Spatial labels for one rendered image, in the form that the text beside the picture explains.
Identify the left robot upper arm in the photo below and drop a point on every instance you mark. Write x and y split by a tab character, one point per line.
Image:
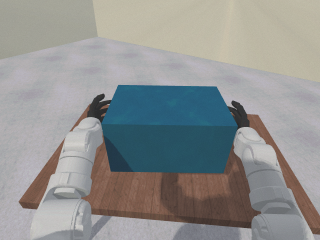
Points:
63	219

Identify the table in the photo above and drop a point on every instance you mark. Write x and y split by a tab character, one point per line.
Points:
219	199

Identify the robot right forearm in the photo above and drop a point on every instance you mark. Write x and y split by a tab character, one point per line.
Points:
268	190

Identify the robot left forearm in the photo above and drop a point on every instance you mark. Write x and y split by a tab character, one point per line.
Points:
72	178

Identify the right robot upper arm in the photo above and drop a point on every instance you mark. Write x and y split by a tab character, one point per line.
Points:
279	227

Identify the robot right hand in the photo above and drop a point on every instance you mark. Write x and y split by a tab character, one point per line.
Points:
240	116

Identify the robot left hand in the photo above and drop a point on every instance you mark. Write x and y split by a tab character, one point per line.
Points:
95	110

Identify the carton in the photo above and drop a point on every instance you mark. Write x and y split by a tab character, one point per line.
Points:
168	129

